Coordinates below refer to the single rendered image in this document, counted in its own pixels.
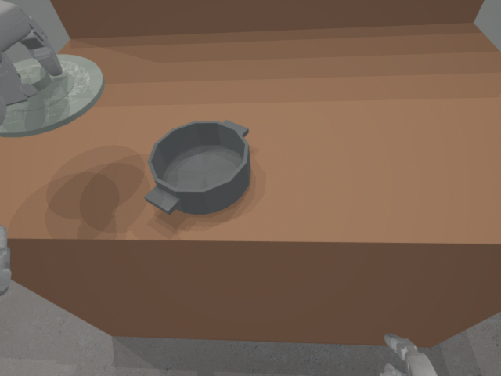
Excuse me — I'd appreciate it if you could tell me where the right robot hand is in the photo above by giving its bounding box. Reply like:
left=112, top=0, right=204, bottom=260
left=380, top=333, right=437, bottom=376

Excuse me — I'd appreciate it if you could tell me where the left robot hand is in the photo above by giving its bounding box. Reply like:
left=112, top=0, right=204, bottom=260
left=0, top=0, right=63, bottom=106

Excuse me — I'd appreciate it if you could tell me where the pot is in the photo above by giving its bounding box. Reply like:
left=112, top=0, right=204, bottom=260
left=144, top=120, right=251, bottom=215

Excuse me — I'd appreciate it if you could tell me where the table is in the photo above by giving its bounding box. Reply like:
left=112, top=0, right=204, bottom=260
left=0, top=0, right=501, bottom=348

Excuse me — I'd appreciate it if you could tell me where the lid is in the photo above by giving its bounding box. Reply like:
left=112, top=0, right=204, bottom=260
left=0, top=54, right=105, bottom=137

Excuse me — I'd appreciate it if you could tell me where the knob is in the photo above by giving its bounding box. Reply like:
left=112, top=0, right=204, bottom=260
left=17, top=67, right=51, bottom=91

